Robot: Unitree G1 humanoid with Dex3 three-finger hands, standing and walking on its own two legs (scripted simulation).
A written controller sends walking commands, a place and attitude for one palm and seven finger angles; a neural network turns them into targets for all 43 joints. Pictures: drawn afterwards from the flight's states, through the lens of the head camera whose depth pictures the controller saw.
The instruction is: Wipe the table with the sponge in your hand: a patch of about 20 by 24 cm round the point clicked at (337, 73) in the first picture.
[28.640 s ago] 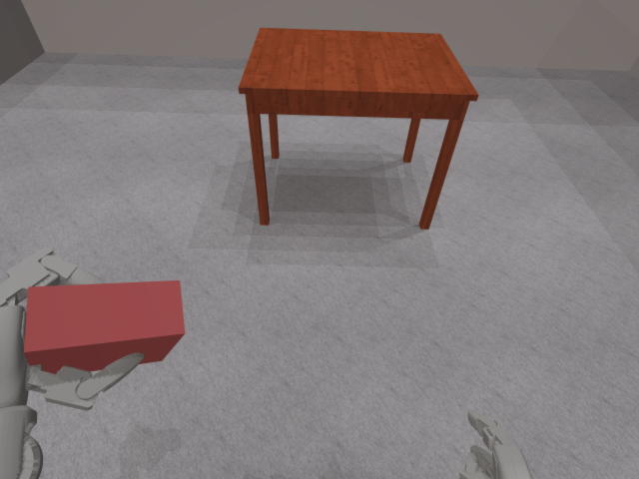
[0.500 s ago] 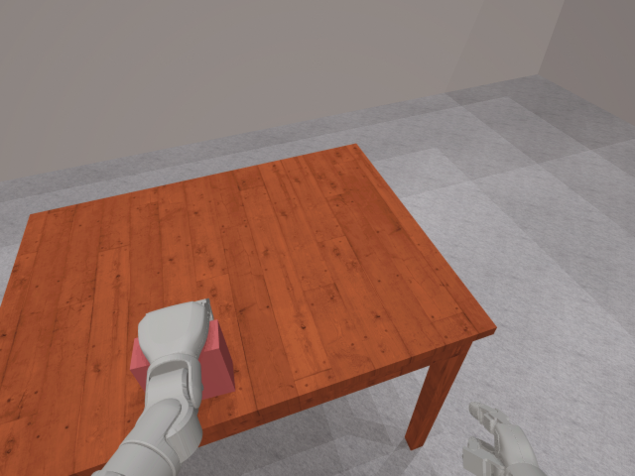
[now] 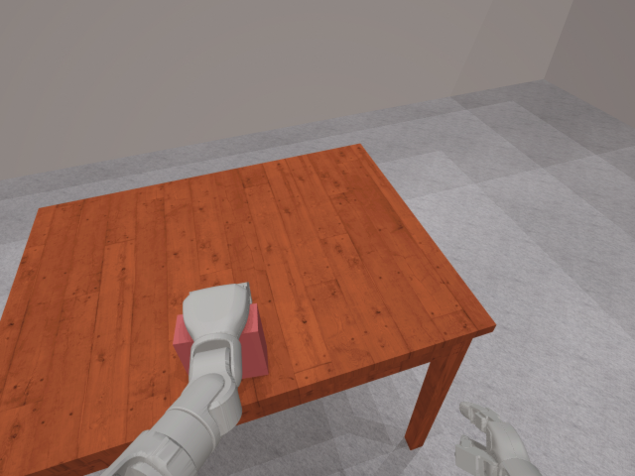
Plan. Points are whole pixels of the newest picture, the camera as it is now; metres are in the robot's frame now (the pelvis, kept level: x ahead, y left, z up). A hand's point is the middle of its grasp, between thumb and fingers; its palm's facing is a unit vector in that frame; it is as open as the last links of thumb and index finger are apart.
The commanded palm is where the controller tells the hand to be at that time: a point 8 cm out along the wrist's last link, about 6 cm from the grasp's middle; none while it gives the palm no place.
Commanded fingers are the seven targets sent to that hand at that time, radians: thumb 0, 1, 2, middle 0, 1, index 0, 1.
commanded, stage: slide across to the third lane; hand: left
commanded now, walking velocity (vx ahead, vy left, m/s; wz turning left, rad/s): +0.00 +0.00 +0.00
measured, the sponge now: (227, 352) +0.30 +0.19 -0.05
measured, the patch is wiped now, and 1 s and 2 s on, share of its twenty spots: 0.80 0.80 0.85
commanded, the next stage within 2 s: wipe forward along the third lane in 0.84 s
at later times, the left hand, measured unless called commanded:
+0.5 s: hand (234, 335) +0.31 +0.17 -0.01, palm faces -0.08 -0.08 -0.99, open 9.5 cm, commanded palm +0.27 +0.15 +0.04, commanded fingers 0.00 0.10 1.30 -1.20 -1.60 -1.20 -1.60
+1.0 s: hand (236, 337) +0.31 +0.17 -0.01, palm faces -0.09 -0.08 -0.99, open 9.5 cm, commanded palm +0.28 +0.16 +0.03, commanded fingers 0.00 0.10 1.30 -1.20 -1.60 -1.20 -1.60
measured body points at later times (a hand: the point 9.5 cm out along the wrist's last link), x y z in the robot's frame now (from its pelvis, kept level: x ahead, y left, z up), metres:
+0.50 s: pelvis +0.00 -0.02 +0.01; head -0.01 -0.04 +0.46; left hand +0.31 +0.17 +0.05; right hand +0.20 -0.25 -0.10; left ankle +0.04 +0.10 -0.72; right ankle -0.01 -0.08 -0.72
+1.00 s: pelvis +0.01 -0.01 +0.01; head -0.01 -0.04 +0.46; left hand +0.31 +0.17 +0.04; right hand +0.22 -0.23 -0.09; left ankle +0.04 +0.10 -0.72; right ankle -0.01 -0.08 -0.72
